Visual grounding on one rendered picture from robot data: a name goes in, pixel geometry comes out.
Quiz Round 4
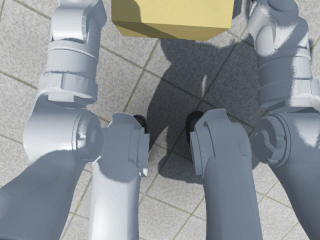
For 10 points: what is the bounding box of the carton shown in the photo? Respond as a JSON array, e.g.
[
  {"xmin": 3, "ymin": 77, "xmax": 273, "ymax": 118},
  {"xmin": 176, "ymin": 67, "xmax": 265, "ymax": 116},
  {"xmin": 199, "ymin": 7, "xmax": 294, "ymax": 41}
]
[{"xmin": 111, "ymin": 0, "xmax": 234, "ymax": 41}]

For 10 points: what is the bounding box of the robot left forearm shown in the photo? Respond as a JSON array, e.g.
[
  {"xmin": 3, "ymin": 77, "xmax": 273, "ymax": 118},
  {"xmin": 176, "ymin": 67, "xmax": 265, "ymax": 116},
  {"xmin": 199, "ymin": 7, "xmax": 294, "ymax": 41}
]
[{"xmin": 23, "ymin": 0, "xmax": 107, "ymax": 152}]

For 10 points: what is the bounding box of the robot right upper arm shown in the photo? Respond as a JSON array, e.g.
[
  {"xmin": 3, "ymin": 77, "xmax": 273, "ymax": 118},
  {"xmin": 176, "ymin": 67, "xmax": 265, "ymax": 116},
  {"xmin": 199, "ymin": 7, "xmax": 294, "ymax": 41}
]
[{"xmin": 251, "ymin": 113, "xmax": 320, "ymax": 240}]

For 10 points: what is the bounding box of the robot right shin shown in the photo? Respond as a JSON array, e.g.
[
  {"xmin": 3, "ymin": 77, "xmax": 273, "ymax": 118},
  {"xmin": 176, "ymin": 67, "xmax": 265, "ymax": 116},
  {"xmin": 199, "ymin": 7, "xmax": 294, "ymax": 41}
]
[{"xmin": 195, "ymin": 108, "xmax": 252, "ymax": 162}]

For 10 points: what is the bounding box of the robot left upper arm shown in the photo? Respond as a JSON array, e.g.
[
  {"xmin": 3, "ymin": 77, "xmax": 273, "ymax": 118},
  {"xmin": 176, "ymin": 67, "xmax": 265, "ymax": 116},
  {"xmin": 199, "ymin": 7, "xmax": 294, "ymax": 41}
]
[{"xmin": 0, "ymin": 107, "xmax": 104, "ymax": 240}]

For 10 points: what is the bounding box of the robot left thigh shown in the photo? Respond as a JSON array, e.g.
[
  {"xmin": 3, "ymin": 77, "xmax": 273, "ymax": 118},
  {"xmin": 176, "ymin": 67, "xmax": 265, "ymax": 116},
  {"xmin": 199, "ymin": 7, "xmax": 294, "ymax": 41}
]
[{"xmin": 87, "ymin": 122, "xmax": 150, "ymax": 240}]

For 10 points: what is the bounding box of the robot right forearm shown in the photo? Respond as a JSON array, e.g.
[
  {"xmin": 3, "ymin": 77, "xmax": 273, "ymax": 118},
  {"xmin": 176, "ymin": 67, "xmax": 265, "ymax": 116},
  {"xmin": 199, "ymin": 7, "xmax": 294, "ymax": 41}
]
[{"xmin": 246, "ymin": 0, "xmax": 320, "ymax": 114}]

